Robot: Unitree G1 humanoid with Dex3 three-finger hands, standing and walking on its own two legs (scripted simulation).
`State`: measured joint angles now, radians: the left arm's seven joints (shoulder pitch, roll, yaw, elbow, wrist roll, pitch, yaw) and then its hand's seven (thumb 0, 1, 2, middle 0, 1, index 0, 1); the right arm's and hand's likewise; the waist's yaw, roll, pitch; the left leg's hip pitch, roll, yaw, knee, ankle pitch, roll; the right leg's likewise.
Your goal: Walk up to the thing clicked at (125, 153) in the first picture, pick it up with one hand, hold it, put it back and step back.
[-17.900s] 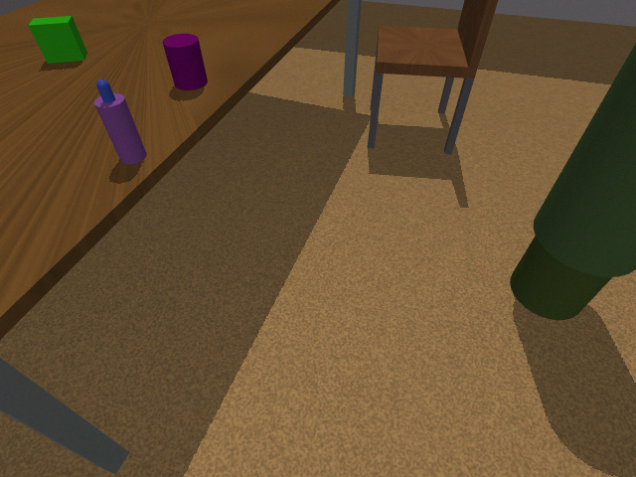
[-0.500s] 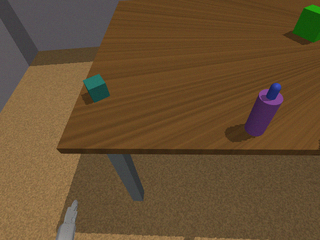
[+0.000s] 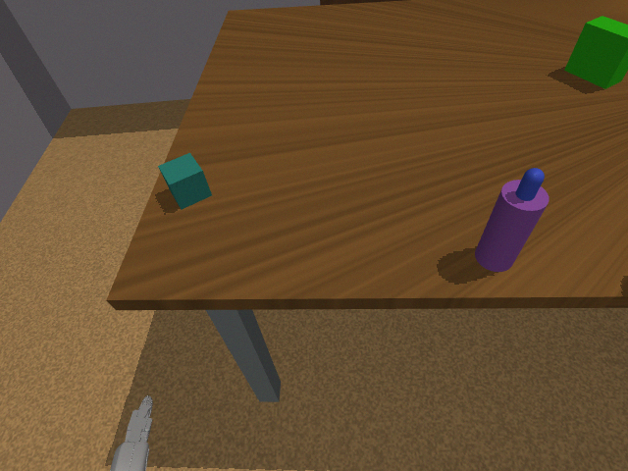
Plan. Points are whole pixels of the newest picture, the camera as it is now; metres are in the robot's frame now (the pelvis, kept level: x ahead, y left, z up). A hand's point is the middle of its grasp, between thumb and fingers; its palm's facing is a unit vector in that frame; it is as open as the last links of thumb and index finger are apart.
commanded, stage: approach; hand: right
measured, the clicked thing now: (512, 219) +0.45 -0.23 +0.07
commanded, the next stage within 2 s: close in in 0.30 s
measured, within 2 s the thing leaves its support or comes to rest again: neither
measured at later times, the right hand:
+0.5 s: hand (577, 250) +0.41 -0.31 +0.04, palm faces +0.18 +0.98 +0.03, open 17.6 cm
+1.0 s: hand (525, 242) +0.42 -0.25 +0.05, palm faces +0.19 +0.98 +0.03, open 17.6 cm
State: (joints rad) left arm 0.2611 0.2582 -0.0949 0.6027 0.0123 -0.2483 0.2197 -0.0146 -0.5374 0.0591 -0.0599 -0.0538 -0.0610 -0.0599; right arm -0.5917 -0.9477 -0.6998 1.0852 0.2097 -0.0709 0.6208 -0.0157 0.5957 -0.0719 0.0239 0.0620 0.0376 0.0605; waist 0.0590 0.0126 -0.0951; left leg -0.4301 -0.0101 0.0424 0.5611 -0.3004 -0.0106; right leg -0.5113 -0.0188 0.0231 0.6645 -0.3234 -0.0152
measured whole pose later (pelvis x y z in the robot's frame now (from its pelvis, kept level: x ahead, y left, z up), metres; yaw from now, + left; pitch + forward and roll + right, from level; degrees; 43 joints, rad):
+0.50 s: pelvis -0.01 +0.01 -0.03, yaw +2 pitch +16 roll +3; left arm 0.27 0.26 -0.04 0.53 0.05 -0.22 0.14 -0.01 -0.53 0.04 -0.07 -0.06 -0.07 -0.06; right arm -0.62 -0.70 -0.60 1.09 0.19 -0.31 0.44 -0.02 0.56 -0.07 0.02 0.05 0.03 0.05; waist 0.13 0.04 -0.10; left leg -0.71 -0.03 0.03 0.82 -0.39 0.00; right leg -0.78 -0.04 0.02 0.90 -0.41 0.00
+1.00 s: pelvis -0.03 +0.01 -0.04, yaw +2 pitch +15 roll +2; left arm 0.34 0.25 0.02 0.32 0.02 -0.12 0.06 -0.02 -0.52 0.03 -0.07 -0.06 -0.08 -0.06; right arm -0.66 -0.51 -0.48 1.00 0.16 -0.28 0.22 -0.01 0.56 -0.08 0.01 0.06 0.02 0.06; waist 0.11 0.00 -0.11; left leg -0.73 -0.02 0.02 0.88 -0.40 0.00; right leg -0.78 -0.03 0.01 0.93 -0.40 -0.01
